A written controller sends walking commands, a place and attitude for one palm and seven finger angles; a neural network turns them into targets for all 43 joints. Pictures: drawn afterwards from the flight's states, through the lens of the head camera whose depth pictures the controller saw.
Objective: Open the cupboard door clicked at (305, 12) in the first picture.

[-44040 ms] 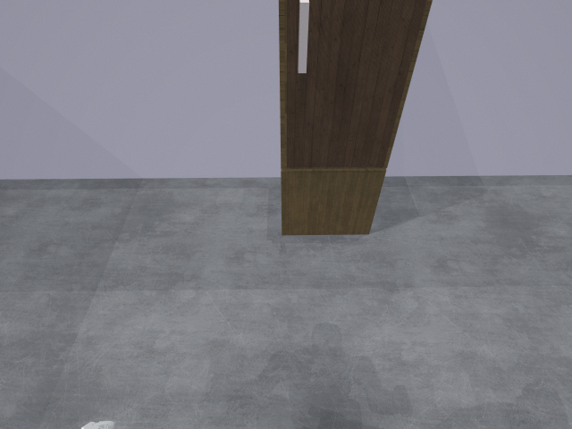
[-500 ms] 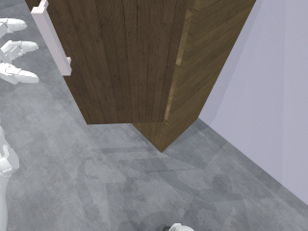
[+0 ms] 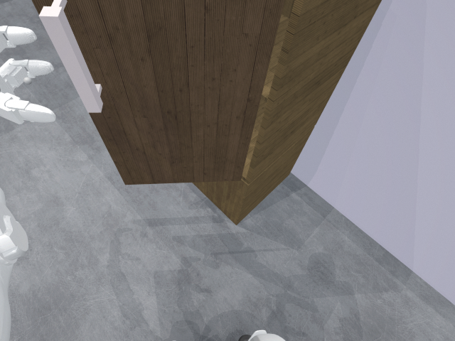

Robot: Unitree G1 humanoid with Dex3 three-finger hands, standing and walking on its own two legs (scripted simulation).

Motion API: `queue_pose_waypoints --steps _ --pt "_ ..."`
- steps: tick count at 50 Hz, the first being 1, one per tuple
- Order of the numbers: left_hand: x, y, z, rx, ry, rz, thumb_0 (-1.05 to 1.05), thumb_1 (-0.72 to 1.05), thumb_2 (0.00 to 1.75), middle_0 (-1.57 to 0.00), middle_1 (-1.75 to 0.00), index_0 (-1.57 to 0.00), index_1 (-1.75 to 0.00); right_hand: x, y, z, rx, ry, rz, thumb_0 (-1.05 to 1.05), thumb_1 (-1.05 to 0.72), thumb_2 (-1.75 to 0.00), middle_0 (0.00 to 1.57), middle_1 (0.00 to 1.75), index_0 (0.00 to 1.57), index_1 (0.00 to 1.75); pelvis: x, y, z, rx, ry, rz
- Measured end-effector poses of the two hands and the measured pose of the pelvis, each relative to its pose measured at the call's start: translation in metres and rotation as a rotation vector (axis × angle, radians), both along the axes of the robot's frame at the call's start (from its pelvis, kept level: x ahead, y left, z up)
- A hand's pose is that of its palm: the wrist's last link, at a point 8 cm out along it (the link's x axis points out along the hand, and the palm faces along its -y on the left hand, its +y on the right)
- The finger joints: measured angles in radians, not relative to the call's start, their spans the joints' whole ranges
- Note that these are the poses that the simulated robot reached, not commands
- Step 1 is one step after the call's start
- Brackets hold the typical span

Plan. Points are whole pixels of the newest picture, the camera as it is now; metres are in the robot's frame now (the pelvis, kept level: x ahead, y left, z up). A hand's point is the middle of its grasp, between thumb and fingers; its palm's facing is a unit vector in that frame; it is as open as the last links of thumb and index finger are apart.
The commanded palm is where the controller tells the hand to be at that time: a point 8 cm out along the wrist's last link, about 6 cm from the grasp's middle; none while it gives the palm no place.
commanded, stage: move the hooked fingers beside the handle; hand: left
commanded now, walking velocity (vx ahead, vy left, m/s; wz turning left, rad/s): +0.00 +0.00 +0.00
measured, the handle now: (79, 59) +0.55 +0.21 +0.15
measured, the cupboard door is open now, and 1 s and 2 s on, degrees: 50 49 49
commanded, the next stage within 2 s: slide the fingers in behind the handle in 0.40 s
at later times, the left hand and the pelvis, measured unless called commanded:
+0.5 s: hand (36, 78) +0.50 +0.26 +0.16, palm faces +0.01 -1.00 -0.01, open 14.0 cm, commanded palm +0.48 +0.31 +0.15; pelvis +0.00 -0.01 +0.00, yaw +0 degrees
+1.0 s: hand (54, 77) +0.50 +0.24 +0.15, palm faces -0.02 -1.00 +0.00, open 14.0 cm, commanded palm +0.49 +0.28 +0.15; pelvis +0.00 -0.01 +0.00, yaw +0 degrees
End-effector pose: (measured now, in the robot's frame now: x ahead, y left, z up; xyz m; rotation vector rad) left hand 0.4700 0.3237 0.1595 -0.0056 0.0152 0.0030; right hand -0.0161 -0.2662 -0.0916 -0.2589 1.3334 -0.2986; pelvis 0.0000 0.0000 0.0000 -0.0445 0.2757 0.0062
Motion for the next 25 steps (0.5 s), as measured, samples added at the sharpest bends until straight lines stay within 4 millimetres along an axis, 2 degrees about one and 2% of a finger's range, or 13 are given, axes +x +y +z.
queue_pose_waypoints --steps 6,11,18,25 --pt "0.0 0.001 0.002 0.005 0.008 0.002 -0.01 -0.5 0.3 -0.29 -1.19 -0.3 -1.2 0.015 -0.002 -0.001 -0.006 -0.034 0.024 0.0 -0.9 -0.89 0.2 0.3 0.21 0.3 -0.001 -0.002 -0.001 -0.002 0.001 0.011" --pt "0.003 -0.002 0.004 0.012 0.005 -0.007 -0.01 -0.5 0.3 -0.29 -1.2 -0.3 -1.2 0.02 -0.006 -0.001 -0.016 -0.044 0.038 0.0 -0.9 -0.89 0.2 0.3 0.21 0.3 -0.002 -0.003 -0.002 -0.001 0.009 0.015" --pt "0.006 -0.013 0.003 -0.004 0.006 -0.017 -0.01 -0.5 0.3 -0.29 -1.19 -0.3 -1.2 0.014 -0.009 -0.001 -0.014 -0.033 0.028 0.0 -0.91 -0.89 0.2 0.3 0.21 0.3 -0.002 -0.005 -0.002 0.0 0.009 0.01" --pt "0.007 -0.01 0.0 0.019 0.012 0.01 -0.01 -0.5 0.3 -0.3 -1.19 -0.3 -1.2 0.001 -0.009 -0.001 -0.01 -0.01 0.004 0.0 -0.91 -0.89 0.2 0.3 0.21 0.3 -0.003 -0.007 -0.002 0.002 0.011 0.003"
